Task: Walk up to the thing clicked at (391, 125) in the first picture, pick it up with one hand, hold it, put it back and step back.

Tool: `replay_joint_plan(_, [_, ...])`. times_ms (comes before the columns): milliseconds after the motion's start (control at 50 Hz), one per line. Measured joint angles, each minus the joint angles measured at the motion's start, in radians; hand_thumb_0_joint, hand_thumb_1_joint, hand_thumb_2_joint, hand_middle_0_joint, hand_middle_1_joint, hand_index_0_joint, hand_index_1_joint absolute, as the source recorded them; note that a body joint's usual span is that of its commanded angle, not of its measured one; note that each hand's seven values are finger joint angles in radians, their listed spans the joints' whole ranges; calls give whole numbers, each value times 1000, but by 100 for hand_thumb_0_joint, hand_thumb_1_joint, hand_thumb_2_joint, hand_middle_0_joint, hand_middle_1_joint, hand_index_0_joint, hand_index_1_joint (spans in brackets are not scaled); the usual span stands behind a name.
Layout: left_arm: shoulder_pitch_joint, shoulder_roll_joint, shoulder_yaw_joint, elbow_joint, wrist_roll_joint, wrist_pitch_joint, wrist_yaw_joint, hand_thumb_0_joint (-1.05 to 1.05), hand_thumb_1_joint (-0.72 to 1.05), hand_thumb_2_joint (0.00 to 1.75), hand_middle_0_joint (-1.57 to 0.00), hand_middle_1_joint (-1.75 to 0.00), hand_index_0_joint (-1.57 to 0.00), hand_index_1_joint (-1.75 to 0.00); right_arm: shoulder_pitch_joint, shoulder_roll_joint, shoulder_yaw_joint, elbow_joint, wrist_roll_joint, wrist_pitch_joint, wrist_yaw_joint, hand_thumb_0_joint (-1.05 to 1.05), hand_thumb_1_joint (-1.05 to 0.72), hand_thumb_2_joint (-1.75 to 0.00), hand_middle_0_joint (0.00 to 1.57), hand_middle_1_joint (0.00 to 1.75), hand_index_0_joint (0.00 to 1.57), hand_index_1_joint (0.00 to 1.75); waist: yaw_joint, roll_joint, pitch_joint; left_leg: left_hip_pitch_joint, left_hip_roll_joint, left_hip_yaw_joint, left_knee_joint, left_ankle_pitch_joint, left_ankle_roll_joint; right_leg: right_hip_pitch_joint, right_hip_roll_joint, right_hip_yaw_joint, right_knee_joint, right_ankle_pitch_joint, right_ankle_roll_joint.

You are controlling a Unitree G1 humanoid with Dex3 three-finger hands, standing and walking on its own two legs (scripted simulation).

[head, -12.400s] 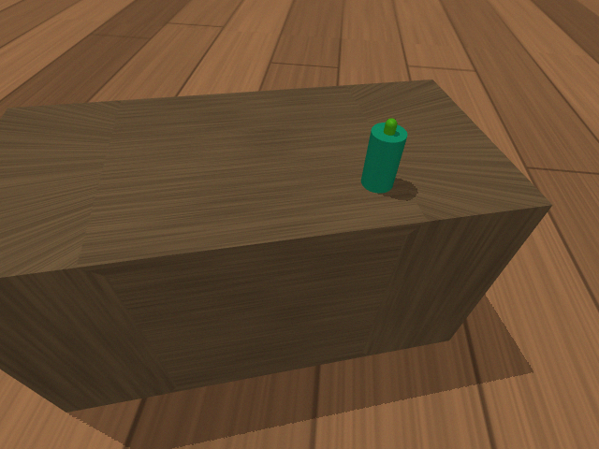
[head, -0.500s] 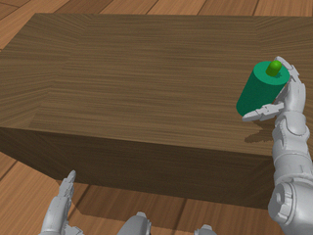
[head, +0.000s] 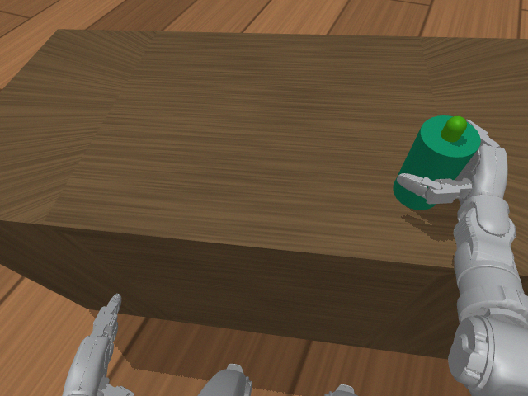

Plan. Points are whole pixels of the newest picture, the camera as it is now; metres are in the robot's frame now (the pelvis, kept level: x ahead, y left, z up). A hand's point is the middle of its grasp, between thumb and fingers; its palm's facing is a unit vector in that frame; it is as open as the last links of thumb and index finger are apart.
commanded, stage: settle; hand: right
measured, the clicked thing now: (434, 160) +0.49 -0.18 +0.08
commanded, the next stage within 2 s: lift in 0.80 s
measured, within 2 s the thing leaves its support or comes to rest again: leaves its support in 0.54 s
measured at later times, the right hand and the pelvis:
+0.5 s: hand (438, 169) +0.47 -0.18 +0.08, palm faces +0.10 +0.99 -0.01, open 10.5 cm; pelvis +0.01 +0.00 +0.02, yaw +0 degrees
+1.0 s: hand (449, 157) +0.46 -0.18 +0.12, palm faces +0.10 +0.99 -0.01, open 10.6 cm; pelvis +0.00 +0.00 +0.03, yaw +0 degrees
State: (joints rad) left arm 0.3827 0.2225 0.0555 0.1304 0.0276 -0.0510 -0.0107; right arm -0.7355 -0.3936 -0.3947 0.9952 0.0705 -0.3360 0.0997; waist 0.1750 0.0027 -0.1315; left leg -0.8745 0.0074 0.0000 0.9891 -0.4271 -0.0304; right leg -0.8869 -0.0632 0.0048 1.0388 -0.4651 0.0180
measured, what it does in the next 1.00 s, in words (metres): stands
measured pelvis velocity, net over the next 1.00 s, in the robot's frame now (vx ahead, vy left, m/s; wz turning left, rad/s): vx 0.00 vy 0.00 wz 0.00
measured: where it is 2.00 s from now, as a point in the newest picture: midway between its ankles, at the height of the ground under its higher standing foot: outside the picture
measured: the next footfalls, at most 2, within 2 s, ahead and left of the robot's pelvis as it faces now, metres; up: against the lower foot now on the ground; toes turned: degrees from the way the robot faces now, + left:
none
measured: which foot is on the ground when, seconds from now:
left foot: down 0.00-1.00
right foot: down 0.00-1.00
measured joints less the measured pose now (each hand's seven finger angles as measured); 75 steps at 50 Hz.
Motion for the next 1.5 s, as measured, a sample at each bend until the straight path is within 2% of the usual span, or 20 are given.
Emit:
replay_joint_plan(120, [-9,10,10,12,-8,13,5,-1,-52,4,-5,-5,-6,-4,12,7,-6,-4,3,3,8,0,33,-88,72,85,76,87,-3,-4,6,16,1,-4,-10,1,-3,17,1,-4,-10,0,-3])
replay_joint_plan(260, [-8,5,5,13,-11,3,8,-1,-53,5,-6,-5,-6,-5,31,19,7,-22,0,27,4,0,40,-99,68,96,72,99,-9,1,5,43,2,-6,-31,3,-3,46,3,-8,-32,3,-3])
replay_joint_plan(420, [-29,9,3,62,-14,9,17,-1,-54,6,-6,-5,-6,-5,62,34,26,-60,1,68,-12,0,45,-104,68,100,72,103,-20,1,19,91,4,-9,-67,13,-5,95,4,-12,-68,12,-5])
replay_joint_plan(500, [-43,7,-5,93,-15,-6,24,-1,-54,6,-6,-5,-6,-5,63,35,53,-43,10,72,-11,0,46,-106,68,101,72,103,-26,2,23,121,6,-6,-88,20,-4,123,6,-10,-90,20,-5])
replay_joint_plan(540, [-55,5,-15,95,-14,3,26,-1,-54,6,-6,-5,-6,-5,79,35,45,-71,2,89,-13,0,46,-106,68,101,72,103,-24,3,24,130,5,-9,-99,25,-4,135,5,-14,-102,25,-4])
replay_joint_plan(600, [-55,0,-14,118,-15,-22,30,-1,-54,6,-6,-5,-6,-5,77,37,68,-61,21,84,-15,0,46,-106,68,102,72,104,-33,2,30,152,6,-7,-114,31,-3,156,7,-13,-119,32,-4])
replay_joint_plan(660, [-62,2,-18,123,-15,-17,33,-1,-54,6,-6,-5,-6,-5,92,38,58,-102,11,108,-20,0,46,-107,67,102,71,105,-32,1,34,166,6,-10,-128,38,-3,172,7,-16,-134,39,-4])
replay_joint_plan(720, [-57,5,-7,154,-20,-38,42,-1,-53,6,-6,-5,-6,-5,74,38,75,-78,35,101,-22,0,47,-108,67,103,71,105,-39,-1,44,186,8,-5,-140,42,-3,189,9,-11,-146,45,-4])
replay_joint_plan(760, [-66,10,-10,153,-20,-23,44,-1,-54,6,-6,-5,-6,-5,79,38,58,-101,22,121,-22,0,47,-108,67,103,71,106,-36,2,43,190,8,-8,-147,47,-3,196,9,-15,-155,50,-3])
replay_joint_plan(820, [-65,12,-4,175,-22,-50,49,-1,-54,6,-6,-5,-5,-5,57,30,79,-60,34,108,-19,0,47,-109,66,104,70,107,-43,1,44,205,8,-7,-157,51,-2,211,9,-14,-166,56,-2])
replay_joint_plan(880, [-78,10,-13,173,-21,-35,49,-1,-54,6,-6,-5,-5,-5,62,28,61,-76,19,127,-13,0,48,-109,66,105,69,108,-38,4,42,211,7,-11,-166,59,-2,220,9,-18,-178,63,-2])
replay_joint_plan(940, [-71,6,-8,183,-24,-57,50,-1,-54,6,-5,-5,-5,-5,46,29,78,-45,36,121,-9,0,48,-110,65,106,69,109,-43,2,48,227,8,-7,-176,64,-1,235,10,-15,-189,70,-1])
replay_joint_plan(1000, [-73,6,-16,172,-22,-52,51,-1,-53,6,-5,-5,-5,-5,61,32,63,-78,22,136,-9,0,49,-111,65,107,69,109,-40,3,48,234,7,-12,-186,71,-1,245,8,-20,-200,77,-1])
replay_joint_plan(1040, [-63,2,-12,182,-25,-67,52,-1,-53,5,-5,-5,-5,-5,53,36,77,-59,37,125,-9,0,49,-111,65,107,69,109,-47,2,54,245,8,-10,-192,75,0,254,9,-19,-207,80,-1])
replay_joint_plan(1100, [-62,0,-21,179,-24,-56,53,-1,-52,5,-5,-5,-5,-5,85,48,67,-119,25,150,-18,0,50,-111,66,107,69,109,-48,1,55,254,6,-16,-204,82,-1,267,8,-24,-220,87,-1])
replay_joint_plan(1160, [-50,0,-10,197,-28,-70,59,-1,-52,5,-5,-5,-6,-5,100,62,93,-145,43,150,-30,0,50,-111,66,106,70,109,-61,-5,64,279,8,-15,-219,88,-1,291,10,-24,-234,92,-2])
replay_joint_plan(1220, [-57,3,-15,208,-28,-56,65,-1,-52,5,-5,-5,-5,-5,131,74,95,-208,35,177,-41,0,50,-111,66,106,70,108,-68,-8,64,298,7,-19,-234,95,-2,313,9,-29,-251,99,-2])
replay_joint_plan(1360, [-65,3,-7,250,-37,-64,84,-1,-52,5,-5,-5,-5,-4,193,101,135,-333,59,233,-72,0,50,-112,67,105,71,108,-96,-18,70,375,11,-19,-281,109,-2,391,13,-31,-302,115,-2])
replay_joint_plan(1500, [-81,-5,-5,300,-47,-60,99,-1,-52,5,-4,-5,-5,-4,258,116,169,-474,88,311,-75,0,50,-112,67,105,71,108,-122,-32,72,449,17,-15,-321,118,-2,467,19,-30,-350,131,-1])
